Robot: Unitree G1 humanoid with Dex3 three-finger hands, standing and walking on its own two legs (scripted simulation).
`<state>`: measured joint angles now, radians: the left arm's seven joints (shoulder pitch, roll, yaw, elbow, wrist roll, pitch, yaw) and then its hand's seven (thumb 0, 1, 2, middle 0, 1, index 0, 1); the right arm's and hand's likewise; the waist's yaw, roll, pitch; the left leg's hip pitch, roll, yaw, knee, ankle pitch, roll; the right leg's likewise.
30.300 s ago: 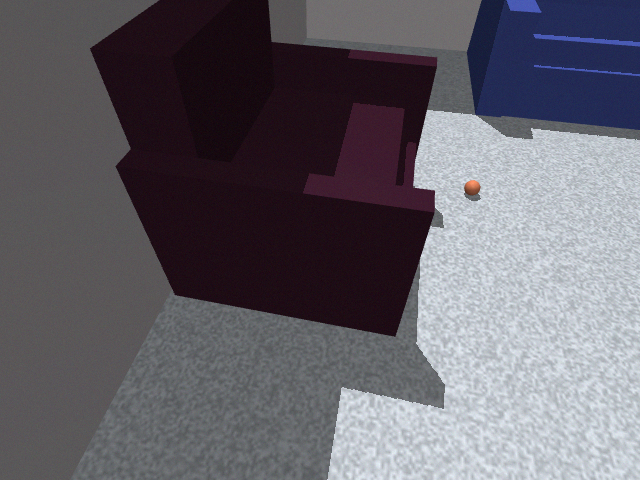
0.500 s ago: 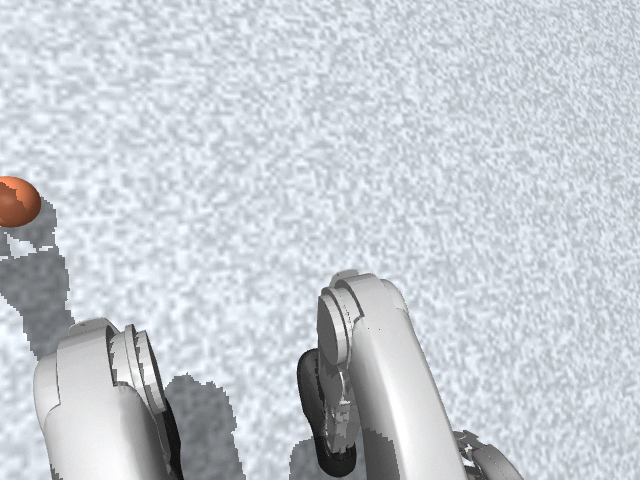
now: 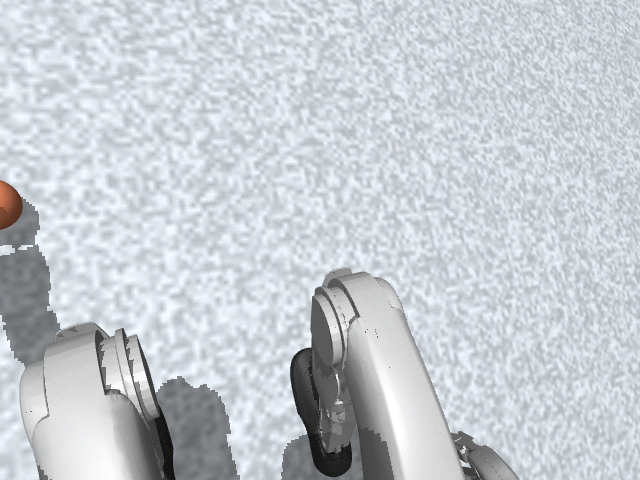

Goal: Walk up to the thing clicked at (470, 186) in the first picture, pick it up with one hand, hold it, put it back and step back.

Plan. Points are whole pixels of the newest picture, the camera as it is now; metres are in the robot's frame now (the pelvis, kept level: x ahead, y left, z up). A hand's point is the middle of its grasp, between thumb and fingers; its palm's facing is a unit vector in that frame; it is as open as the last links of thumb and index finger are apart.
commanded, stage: rise first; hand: left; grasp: from above
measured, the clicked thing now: out of the picture +0.49 +0.33 -0.28
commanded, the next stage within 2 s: none
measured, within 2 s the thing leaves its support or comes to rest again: neither
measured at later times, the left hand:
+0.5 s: hand out of the picture +0.44 +0.37 -0.16, palm faces -0.45 -0.10 -0.89, open 14.2 cm
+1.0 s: hand out of the picture +0.45 +0.37 -0.16, palm faces -0.44 -0.10 -0.89, open 14.1 cm
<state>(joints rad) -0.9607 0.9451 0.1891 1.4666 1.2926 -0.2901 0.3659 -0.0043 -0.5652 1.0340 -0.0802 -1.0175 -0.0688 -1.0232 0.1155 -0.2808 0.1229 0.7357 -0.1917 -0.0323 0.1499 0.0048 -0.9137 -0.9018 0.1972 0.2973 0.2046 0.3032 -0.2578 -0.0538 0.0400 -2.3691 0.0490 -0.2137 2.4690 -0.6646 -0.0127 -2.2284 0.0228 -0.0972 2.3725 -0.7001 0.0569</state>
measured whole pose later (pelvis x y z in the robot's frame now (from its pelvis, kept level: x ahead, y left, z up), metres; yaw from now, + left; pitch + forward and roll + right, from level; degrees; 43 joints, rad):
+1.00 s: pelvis +0.00 +0.00 +0.00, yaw +0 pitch +31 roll -11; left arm -0.97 0.95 0.17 1.44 1.29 -0.30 0.32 0.00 -0.54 1.02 -0.11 -1.00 -0.10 -1.01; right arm 0.13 -0.28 0.13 0.71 -0.17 -0.02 0.15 0.00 -0.91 -0.90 0.20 0.30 0.20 0.30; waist -0.26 -0.05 0.03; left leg -2.37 0.04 -0.21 2.45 -0.65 -0.01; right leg -2.22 0.02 -0.10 2.35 -0.69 0.06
